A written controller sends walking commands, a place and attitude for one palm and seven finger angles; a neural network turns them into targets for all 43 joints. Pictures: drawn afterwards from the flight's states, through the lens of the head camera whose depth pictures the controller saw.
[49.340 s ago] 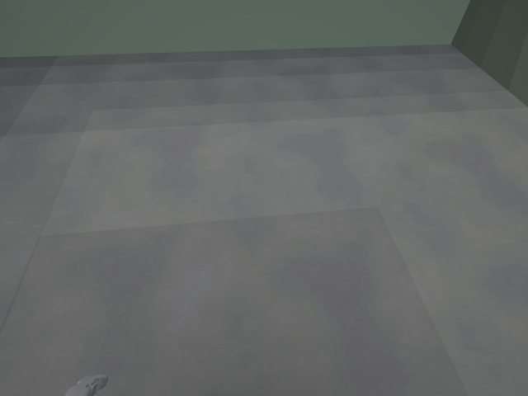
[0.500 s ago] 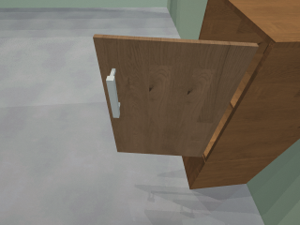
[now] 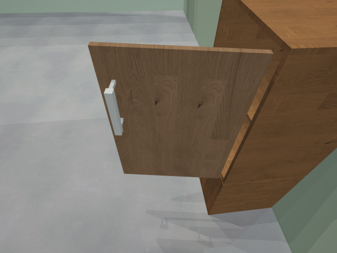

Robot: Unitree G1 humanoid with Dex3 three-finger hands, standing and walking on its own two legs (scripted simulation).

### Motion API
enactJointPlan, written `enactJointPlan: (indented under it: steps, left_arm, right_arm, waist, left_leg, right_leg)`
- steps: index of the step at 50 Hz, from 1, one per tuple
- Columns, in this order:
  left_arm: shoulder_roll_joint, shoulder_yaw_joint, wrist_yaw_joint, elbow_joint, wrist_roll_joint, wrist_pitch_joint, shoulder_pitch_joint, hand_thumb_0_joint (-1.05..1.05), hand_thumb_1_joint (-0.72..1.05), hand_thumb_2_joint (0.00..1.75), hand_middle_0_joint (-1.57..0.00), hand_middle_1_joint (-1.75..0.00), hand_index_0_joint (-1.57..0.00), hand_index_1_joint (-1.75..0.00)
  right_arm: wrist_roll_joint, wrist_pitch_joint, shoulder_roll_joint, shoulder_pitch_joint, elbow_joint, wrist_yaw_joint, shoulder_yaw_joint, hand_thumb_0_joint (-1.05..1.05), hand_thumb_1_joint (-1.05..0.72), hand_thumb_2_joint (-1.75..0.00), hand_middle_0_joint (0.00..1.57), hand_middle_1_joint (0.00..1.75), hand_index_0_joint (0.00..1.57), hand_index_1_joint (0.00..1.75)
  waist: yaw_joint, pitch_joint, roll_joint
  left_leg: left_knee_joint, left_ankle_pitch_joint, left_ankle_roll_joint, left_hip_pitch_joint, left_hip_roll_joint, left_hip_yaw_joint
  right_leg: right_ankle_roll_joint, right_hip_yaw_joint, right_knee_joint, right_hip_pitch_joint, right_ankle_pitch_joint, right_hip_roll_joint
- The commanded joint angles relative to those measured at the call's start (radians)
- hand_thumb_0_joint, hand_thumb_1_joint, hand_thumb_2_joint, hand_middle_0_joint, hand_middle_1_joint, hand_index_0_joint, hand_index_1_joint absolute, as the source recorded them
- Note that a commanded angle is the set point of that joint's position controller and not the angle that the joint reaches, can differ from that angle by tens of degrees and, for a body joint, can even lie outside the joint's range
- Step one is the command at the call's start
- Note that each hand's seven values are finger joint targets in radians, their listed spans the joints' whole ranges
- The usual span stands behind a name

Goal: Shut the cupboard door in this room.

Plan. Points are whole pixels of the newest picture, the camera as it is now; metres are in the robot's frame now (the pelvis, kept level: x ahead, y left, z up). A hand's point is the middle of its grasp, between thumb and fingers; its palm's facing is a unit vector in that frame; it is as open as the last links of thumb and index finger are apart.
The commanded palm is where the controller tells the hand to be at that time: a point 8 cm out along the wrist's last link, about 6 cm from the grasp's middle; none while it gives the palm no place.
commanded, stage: come to a stop and stand still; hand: left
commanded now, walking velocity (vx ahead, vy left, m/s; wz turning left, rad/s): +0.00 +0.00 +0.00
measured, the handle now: (116, 109) +0.46 +0.17 +0.08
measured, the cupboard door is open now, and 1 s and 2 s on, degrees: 81 81 81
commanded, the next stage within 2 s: look again from close up in 0.60 s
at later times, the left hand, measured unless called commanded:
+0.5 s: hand out of the picture +0.01 +0.14 -0.18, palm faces +0.00 -0.98 -0.18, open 7.4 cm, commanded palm none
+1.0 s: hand out of the picture +0.03 +0.14 -0.17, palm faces +0.01 -0.98 -0.19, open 7.4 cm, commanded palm none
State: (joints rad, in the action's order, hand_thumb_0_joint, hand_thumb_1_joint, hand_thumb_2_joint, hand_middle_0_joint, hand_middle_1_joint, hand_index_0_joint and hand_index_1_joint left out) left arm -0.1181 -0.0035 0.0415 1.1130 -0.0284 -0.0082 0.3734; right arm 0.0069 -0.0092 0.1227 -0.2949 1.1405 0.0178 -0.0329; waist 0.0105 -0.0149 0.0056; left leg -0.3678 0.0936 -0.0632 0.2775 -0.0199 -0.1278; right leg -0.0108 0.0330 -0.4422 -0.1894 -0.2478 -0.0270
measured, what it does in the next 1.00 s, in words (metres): shifts its weight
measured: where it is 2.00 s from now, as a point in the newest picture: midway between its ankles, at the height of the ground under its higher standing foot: outside the picture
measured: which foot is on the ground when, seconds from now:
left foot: down 0.00-1.00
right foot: down 0.00-1.00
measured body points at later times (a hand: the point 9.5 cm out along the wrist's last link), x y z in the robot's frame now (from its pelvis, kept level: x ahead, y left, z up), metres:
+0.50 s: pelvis +0.03 -0.02 +0.00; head +0.04 -0.01 +0.45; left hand +0.01 +0.20 -0.16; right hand +0.02 -0.23 -0.16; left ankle +0.07 +0.07 -0.74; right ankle -0.01 -0.13 -0.74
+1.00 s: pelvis +0.04 -0.02 +0.00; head +0.06 -0.02 +0.45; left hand +0.03 +0.20 -0.16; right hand +0.05 -0.25 -0.16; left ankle +0.07 +0.07 -0.74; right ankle -0.01 -0.13 -0.74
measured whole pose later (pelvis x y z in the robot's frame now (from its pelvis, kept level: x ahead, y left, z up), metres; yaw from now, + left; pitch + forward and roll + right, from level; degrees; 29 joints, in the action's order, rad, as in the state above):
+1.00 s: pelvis +0.04 -0.02 +0.00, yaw +0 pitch -1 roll +0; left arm -0.15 -0.01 0.04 1.12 -0.02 -0.02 0.31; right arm 0.01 0.01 0.15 -0.23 1.16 0.03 0.00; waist 0.00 -0.04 0.01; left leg -0.36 0.15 -0.03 0.20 0.00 -0.11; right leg 0.02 0.04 -0.36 -0.08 -0.28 0.00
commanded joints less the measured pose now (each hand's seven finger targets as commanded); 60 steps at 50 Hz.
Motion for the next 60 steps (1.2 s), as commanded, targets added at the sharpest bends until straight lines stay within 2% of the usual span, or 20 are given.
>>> enactJointPlan:
  steps: [1,4,8,24,31,37,39,47,49,53,60]
  left_arm:
    - [-0.093,0.017,0.005,-0.015,0.006,-0.015,0.088,0.0,0.9,0.9,-0.2,-0.3,-0.2,-0.3]
    - [-0.093,0.014,0.006,-0.016,0.007,-0.016,0.082,0.0,0.9,0.9,-0.2,-0.3,-0.2,-0.3]
    - [-0.096,0.013,0.007,-0.02,0.009,-0.02,0.075,0.0,0.9,0.9,-0.2,-0.3,-0.2,-0.3]
    - [-0.11,0.011,0.008,-0.02,0.011,-0.022,0.036,0.0,0.9,0.9,-0.2,-0.3,-0.2,-0.3]
    - [-0.118,0.012,0.006,-0.018,0.012,-0.021,0.027,0.0,0.9,0.9,-0.2,-0.3,-0.2,-0.3]
    - [-0.129,0.013,0.006,-0.018,0.012,-0.025,0.025,0.0,0.9,0.9,-0.2,-0.3,-0.2,-0.3]
    - [-0.128,0.012,0.006,-0.017,0.012,-0.024,0.026,0.0,0.9,0.9,-0.2,-0.3,-0.2,-0.3]
    - [-0.136,0.012,0.005,-0.012,0.014,-0.024,0.026,0.0,0.9,0.9,-0.2,-0.3,-0.2,-0.3]
    - [-0.135,0.011,0.005,-0.009,0.013,-0.023,0.024,0.0,0.9,0.9,-0.2,-0.3,-0.2,-0.3]
    - [-0.138,0.012,0.004,-0.01,0.012,-0.021,0.024,0.0,0.9,0.9,-0.2,-0.3,-0.2,-0.3]
    - [-0.145,0.015,0.003,-0.008,0.013,-0.024,0.022,0.0,0.9,0.9,-0.2,-0.3,-0.2,-0.3]
  right_arm:
    - [0.0,0.021,0.096,-0.061,-0.022,0.004,-0.009,0.0,-0.9,-0.9,0.2,0.3,0.2,0.3]
    - [-0.001,0.022,0.092,-0.059,-0.019,0.004,-0.006,0.0,-0.9,-0.9,0.2,0.3,0.2,0.3]
    - [-0.002,0.026,0.092,-0.06,-0.017,0.005,-0.002,0.0,-0.9,-0.9,0.2,0.3,0.2,0.3]
    - [-0.002,0.032,0.104,-0.033,-0.008,0.009,0.009,0.0,-0.9,-0.9,0.2,0.3,0.2,0.3]
    - [-0.001,0.03,0.113,-0.019,-0.006,0.009,0.011,0.0,-0.9,-0.9,0.2,0.3,0.2,0.3]
    - [-0.001,0.033,0.127,-0.01,-0.007,0.01,0.012,0.0,-0.9,-0.9,0.2,0.3,0.2,0.3]
    - [-0.002,0.032,0.125,-0.004,-0.004,0.011,0.013,0.0,-0.9,-0.9,0.2,0.3,0.2,0.3]
    - [-0.001,0.032,0.138,0.006,-0.004,0.013,0.015,0.0,-0.9,-0.9,0.2,0.3,0.2,0.3]
    - [-0.001,0.031,0.134,0.01,0.0,0.013,0.018,0.0,-0.9,-0.9,0.2,0.3,0.2,0.3]
    - [-0.001,0.03,0.134,0.011,-0.001,0.013,0.018,0.0,-0.9,-0.9,0.2,0.3,0.2,0.3]
    - [0.0,0.035,0.148,0.021,-0.002,0.015,0.019,0.0,-0.9,-0.9,0.2,0.3,0.2,0.3]
  waist:
    - [0.001,-0.068,-0.011]
    - [-0.003,-0.084,0.0]
    - [-0.004,-0.058,0.004]
    - [-0.006,-0.048,-0.003]
    - [-0.008,-0.066,-0.003]
    - [-0.009,-0.026,0.005]
    - [-0.011,-0.048,0.01]
    - [-0.012,-0.034,-0.006]
    - [-0.013,-0.056,-0.009]
    - [-0.013,-0.059,-0.002]
    - [-0.015,-0.034,0.002]
  left_leg:
    - [0.101,0.199,0.04,-0.095,0.128,0.179]
    - [0.094,0.179,0.039,-0.083,0.126,0.175]
    - [0.072,0.111,0.036,-0.112,0.128,0.167]
    - [0.053,-0.019,0.038,-0.147,0.136,0.158]
    - [0.064,0.004,0.041,-0.151,0.133,0.158]
    - [0.048,-0.066,0.039,-0.177,0.137,0.157]
    - [0.051,-0.061,0.039,-0.169,0.136,0.156]
    - [0.047,-0.082,0.039,-0.185,0.136,0.156]
    - [0.053,-0.069,0.04,-0.176,0.136,0.154]
    - [0.055,-0.057,0.04,-0.174,0.134,0.157]
    - [0.049,-0.106,0.038,-0.193,0.137,0.158]
  right_leg:
    - [0.046,-0.097,0.124,-0.147,-0.089,-0.076]
    - [0.047,-0.101,0.132,-0.137,-0.075,-0.08]
    - [0.047,-0.102,0.133,-0.112,-0.024,-0.082]
    - [0.043,-0.102,0.138,-0.059,0.074,-0.087]
    - [0.042,-0.101,0.148,-0.06,0.055,-0.087]
    - [0.043,-0.1,0.148,-0.024,0.117,-0.09]
    - [0.042,-0.102,0.156,-0.031,0.115,-0.091]
    - [0.041,-0.099,0.162,-0.011,0.136,-0.093]
    - [0.039,-0.096,0.168,-0.018,0.122,-0.092]
    - [0.039,-0.098,0.177,-0.015,0.108,-0.089]
    - [0.038,-0.094,0.169,0.007,0.162,-0.094]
